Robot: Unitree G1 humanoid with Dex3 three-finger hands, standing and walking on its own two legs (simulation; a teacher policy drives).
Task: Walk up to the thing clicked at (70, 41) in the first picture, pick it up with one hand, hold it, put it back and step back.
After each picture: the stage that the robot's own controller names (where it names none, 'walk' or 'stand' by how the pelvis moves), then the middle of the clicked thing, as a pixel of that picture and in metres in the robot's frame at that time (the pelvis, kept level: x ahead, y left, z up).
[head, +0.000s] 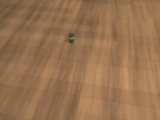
stand; (71, 38) +1.54 +0.15 -0.72
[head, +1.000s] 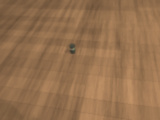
walk; (72, 48) +1.43 +0.24 -0.71
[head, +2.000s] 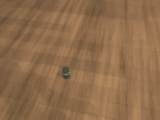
walk; (66, 73) +0.92 +0.24 -0.71
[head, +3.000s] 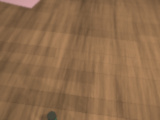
walk; (52, 118) +0.51 +0.20 -0.70
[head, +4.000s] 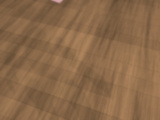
stand; out of the picture +0.38 +0.20 -0.69
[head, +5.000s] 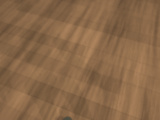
stand; out of the picture +0.41 +0.12 -0.70
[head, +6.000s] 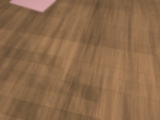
stand; out of the picture +0.35 +0.22 -0.71
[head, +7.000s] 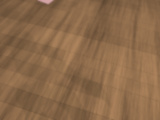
walk; out of the picture +0.39 +0.21 -0.67
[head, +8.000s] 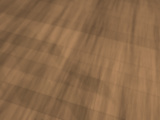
walk; out of the picture +0.39 +0.24 -0.66
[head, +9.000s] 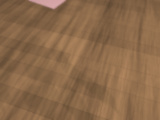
walk; out of the picture +0.40 +0.23 -0.67
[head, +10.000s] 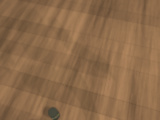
walk; (54, 113) +0.38 +0.22 -0.67
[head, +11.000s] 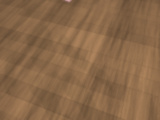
stand; out of the picture +0.34 +0.13 -0.69
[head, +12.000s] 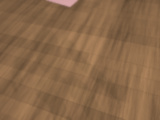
stand; out of the picture +0.36 +0.16 -0.70
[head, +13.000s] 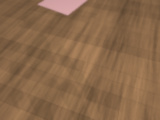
stand; out of the picture +0.36 +0.14 -0.72
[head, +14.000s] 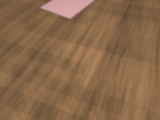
stand; out of the picture +0.35 +0.13 -0.72
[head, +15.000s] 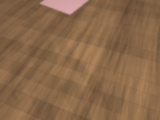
stand; out of the picture +0.33 +0.14 -0.72
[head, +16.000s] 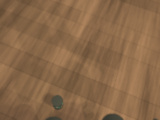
go down; (57, 102) +0.38 +0.12 -0.53
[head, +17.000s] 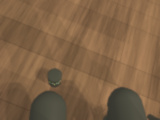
go down; (54, 78) +0.43 +0.11 -0.33
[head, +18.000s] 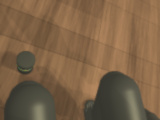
close in; (25, 63) +0.43 +0.14 -0.25
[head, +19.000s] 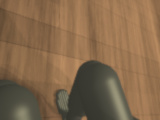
close; out of the picture +0.43 +0.16 -0.24
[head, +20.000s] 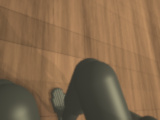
close; out of the picture +0.43 +0.16 -0.23
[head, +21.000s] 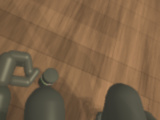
lift; (47, 78) +0.40 +0.12 -0.30
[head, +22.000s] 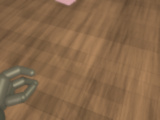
go down; out of the picture +0.34 +0.12 -0.64
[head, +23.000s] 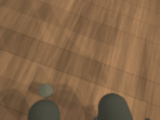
go down; (46, 90) +0.38 +0.13 -0.42
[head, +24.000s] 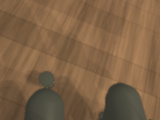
go down; (47, 80) +0.41 +0.12 -0.31
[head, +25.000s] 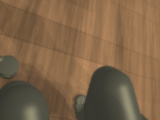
close in; (8, 68) +0.40 +0.15 -0.24
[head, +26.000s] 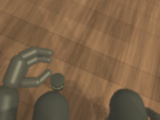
hold; (57, 82) +0.41 +0.11 -0.34
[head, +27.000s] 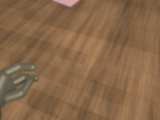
hold; out of the picture +0.33 +0.12 -0.65
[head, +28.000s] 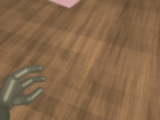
hold; out of the picture +0.33 +0.12 -0.67
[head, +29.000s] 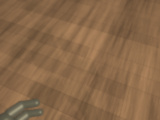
hold; out of the picture +0.34 +0.12 -0.64
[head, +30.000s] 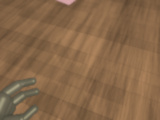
stand; out of the picture +0.33 +0.11 -0.65
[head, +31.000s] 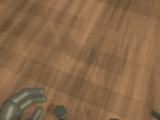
hold; (60, 112) +0.36 +0.12 -0.54
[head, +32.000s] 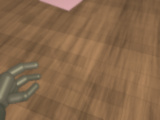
hold; out of the picture +0.33 +0.11 -0.66
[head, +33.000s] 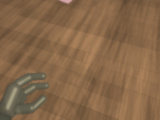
hold; out of the picture +0.34 +0.13 -0.66
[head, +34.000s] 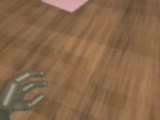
hold; out of the picture +0.32 +0.12 -0.68
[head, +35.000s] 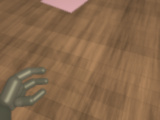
hold; out of the picture +0.33 +0.12 -0.68
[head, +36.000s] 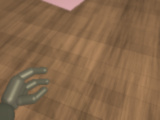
hold; out of the picture +0.33 +0.12 -0.68
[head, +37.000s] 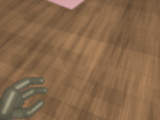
hold; out of the picture +0.33 +0.12 -0.67
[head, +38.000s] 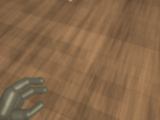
hold; out of the picture +0.34 +0.12 -0.66
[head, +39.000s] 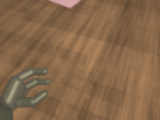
close; out of the picture +0.33 +0.12 -0.67
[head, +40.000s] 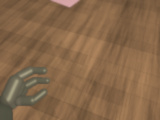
close; out of the picture +0.33 +0.12 -0.67
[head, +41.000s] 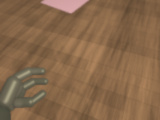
hold; out of the picture +0.32 +0.12 -0.68
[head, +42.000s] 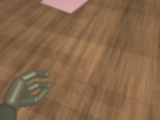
hold; out of the picture +0.33 +0.12 -0.68
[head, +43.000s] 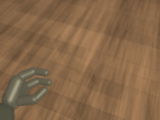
close; out of the picture +0.33 +0.12 -0.66
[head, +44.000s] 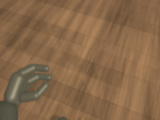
close; out of the picture +0.35 +0.12 -0.62
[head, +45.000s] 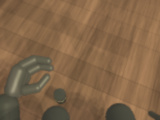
hold; (60, 96) +0.39 +0.12 -0.46
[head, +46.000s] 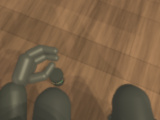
hold; (57, 77) +0.42 +0.12 -0.31
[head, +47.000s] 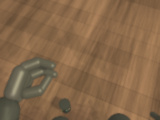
close; (65, 106) +0.38 +0.12 -0.52
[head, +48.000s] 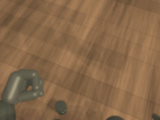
crouch; (61, 107) +0.38 +0.12 -0.53
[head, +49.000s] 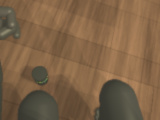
crouch; (40, 76) +0.42 +0.12 -0.31
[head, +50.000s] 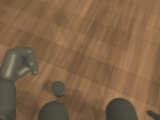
hold; (58, 89) +0.41 +0.11 -0.43
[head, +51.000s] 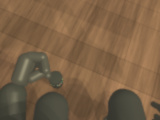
hold; (56, 80) +0.41 +0.12 -0.36
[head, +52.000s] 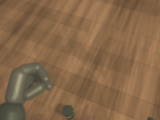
hold; (68, 112) +0.37 +0.12 -0.55
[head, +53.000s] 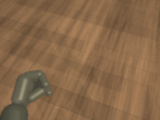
hold; out of the picture +0.35 +0.13 -0.65
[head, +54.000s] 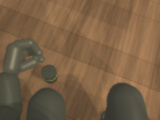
lower; (50, 74) +0.42 +0.12 -0.32
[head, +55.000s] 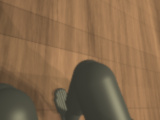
lower; out of the picture +0.42 +0.16 -0.25
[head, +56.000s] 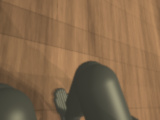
lower; out of the picture +0.42 +0.17 -0.24
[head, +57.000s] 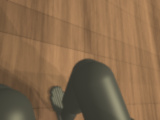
stand; out of the picture +0.42 +0.17 -0.25
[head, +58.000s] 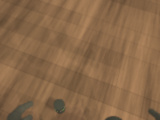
withdraw; (59, 106) +0.39 +0.12 -0.54
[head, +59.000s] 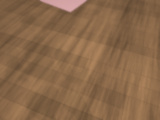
stand; out of the picture +0.34 +0.10 -0.66
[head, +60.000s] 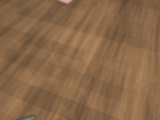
withdraw; out of the picture +0.36 +0.11 -0.64
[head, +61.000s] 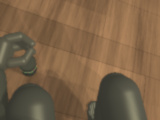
lower; (28, 66) +0.44 +0.14 -0.26
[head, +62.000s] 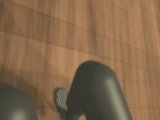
stand; out of the picture +0.43 +0.17 -0.25
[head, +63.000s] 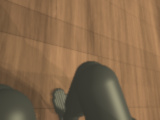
stand; out of the picture +0.44 +0.17 -0.24
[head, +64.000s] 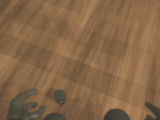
hold; (60, 97) +0.41 +0.11 -0.50
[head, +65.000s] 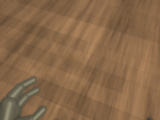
crouch; out of the picture +0.37 +0.11 -0.63
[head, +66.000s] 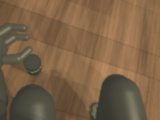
lower; (33, 65) +0.44 +0.14 -0.27
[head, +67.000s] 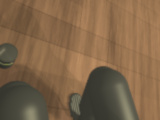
lower; (6, 57) +0.44 +0.15 -0.26
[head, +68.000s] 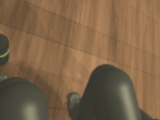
lower; out of the picture +0.45 +0.17 -0.23
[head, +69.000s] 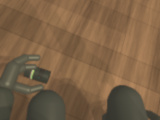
lower; (37, 73) +0.45 +0.19 -0.35
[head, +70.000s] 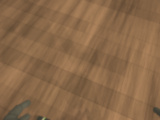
stand; out of the picture +0.33 +0.22 -0.57
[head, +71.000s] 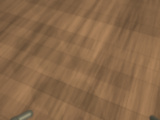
crouch; out of the picture +0.21 +0.25 -0.64
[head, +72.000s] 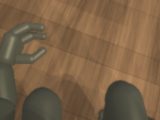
lower; out of the picture +0.19 +0.29 -0.34
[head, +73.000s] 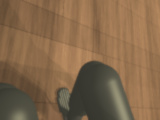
hold; out of the picture +0.07 +0.29 -0.28
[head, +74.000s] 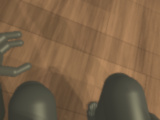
lower; out of the picture +0.01 +0.34 -0.29
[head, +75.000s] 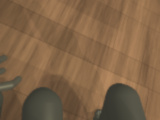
walk; out of the picture -0.07 +0.33 -0.35
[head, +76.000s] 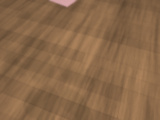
hold; out of the picture -0.19 +0.40 -0.67
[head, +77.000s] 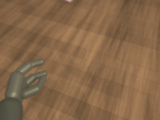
crouch; out of the picture -0.27 +0.43 -0.69
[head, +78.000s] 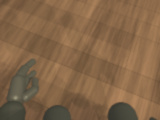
walk; out of the picture -0.28 +0.45 -0.49
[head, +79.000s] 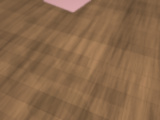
stand; out of the picture -0.41 +0.49 -0.68
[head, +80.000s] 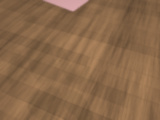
stand; out of the picture -0.48 +0.51 -0.68
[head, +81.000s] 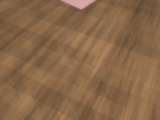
stand; out of the picture -0.55 +0.54 -0.71
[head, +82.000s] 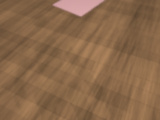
stand; out of the picture -0.60 +0.58 -0.75
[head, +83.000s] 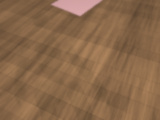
stand; out of the picture -0.69 +0.61 -0.75
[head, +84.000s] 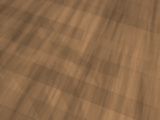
walk; out of the picture -0.72 +0.52 -0.73
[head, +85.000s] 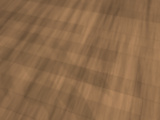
walk; out of the picture -0.60 +0.55 -0.73
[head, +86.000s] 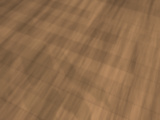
stand; out of the picture -0.29 +0.66 -0.72
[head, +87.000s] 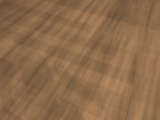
stand; out of the picture -0.36 +0.66 -0.74
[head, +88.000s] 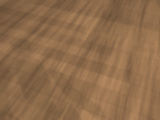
stand; out of the picture -0.39 +0.69 -0.75
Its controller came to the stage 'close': yes
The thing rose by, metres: 0.01
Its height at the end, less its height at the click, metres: -0.02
